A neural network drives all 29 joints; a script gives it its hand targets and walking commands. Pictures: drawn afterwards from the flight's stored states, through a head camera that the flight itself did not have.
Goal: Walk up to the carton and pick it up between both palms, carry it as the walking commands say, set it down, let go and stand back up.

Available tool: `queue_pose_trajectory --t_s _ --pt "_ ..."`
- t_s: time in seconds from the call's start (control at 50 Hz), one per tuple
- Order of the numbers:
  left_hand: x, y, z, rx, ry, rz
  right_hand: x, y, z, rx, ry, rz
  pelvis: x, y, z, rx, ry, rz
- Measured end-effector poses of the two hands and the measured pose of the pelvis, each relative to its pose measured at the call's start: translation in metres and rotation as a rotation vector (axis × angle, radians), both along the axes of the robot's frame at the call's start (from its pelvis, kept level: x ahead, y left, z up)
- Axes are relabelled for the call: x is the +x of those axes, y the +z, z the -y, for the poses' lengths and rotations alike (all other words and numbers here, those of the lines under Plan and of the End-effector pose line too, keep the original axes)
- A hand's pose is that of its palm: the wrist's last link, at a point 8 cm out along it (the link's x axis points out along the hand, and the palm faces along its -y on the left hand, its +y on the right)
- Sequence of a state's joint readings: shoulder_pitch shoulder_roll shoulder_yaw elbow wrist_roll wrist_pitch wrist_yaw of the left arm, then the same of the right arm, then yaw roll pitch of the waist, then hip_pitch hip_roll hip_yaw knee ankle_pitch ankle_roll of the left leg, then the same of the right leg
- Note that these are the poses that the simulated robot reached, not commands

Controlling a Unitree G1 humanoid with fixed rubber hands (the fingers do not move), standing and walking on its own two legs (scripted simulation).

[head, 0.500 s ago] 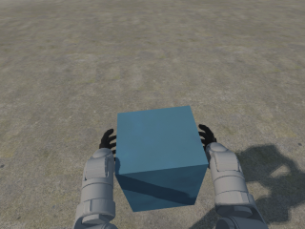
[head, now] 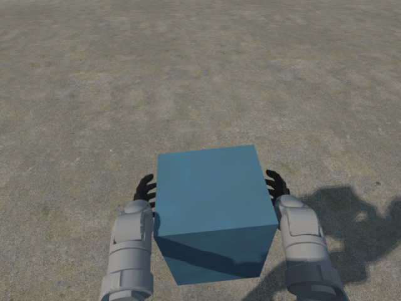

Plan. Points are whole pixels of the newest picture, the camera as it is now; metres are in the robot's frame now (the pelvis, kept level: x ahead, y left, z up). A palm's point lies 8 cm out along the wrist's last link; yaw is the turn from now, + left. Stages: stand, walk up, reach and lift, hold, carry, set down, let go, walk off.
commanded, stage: reach and lift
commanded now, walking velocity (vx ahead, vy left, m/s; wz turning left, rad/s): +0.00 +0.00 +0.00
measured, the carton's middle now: (212, 220) +0.29 +0.00 -0.01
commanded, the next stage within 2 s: hold in 0.70 s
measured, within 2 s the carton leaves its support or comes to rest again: neither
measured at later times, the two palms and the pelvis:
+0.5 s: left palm (143, 214) +0.27 +0.15 +0.04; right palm (285, 209) +0.28 -0.14 +0.05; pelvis -0.01 +0.00 +0.00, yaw +0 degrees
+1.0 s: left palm (142, 212) +0.28 +0.15 +0.04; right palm (284, 209) +0.28 -0.14 +0.05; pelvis -0.01 +0.00 +0.00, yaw +0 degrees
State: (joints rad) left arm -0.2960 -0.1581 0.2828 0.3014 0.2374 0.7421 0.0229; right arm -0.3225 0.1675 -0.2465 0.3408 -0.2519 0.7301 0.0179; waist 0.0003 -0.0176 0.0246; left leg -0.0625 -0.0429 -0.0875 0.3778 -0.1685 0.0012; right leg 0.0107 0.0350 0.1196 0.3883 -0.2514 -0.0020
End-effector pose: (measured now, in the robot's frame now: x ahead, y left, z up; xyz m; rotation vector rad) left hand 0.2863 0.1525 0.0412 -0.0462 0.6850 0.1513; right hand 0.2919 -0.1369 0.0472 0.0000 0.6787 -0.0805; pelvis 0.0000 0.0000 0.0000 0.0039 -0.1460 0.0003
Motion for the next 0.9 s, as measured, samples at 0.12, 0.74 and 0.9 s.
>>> queue_pose_trajectory --t_s 0.12,0.74,0.9 --pt "-0.001 -0.001 0.002 0.018 -0.017 -0.003 -0.004 -0.004 0.002 0.005 -0.005 -0.002 -0.001 0.0 -0.002 -0.001 0.005 -0.002" --pt "-0.018 0.002 0.004 0.014 -0.012 0.005 -0.021 -0.002 0.004 0.006 -0.002 0.007 -0.017 -0.003 0.0 -0.004 0.004 0.008" --pt "-0.013 -0.001 0.002 0.0 -0.019 0.007 -0.017 0.0 0.002 -0.01 -0.006 0.009 -0.016 -0.003 -0.002 -0.005 0.0 -0.007"
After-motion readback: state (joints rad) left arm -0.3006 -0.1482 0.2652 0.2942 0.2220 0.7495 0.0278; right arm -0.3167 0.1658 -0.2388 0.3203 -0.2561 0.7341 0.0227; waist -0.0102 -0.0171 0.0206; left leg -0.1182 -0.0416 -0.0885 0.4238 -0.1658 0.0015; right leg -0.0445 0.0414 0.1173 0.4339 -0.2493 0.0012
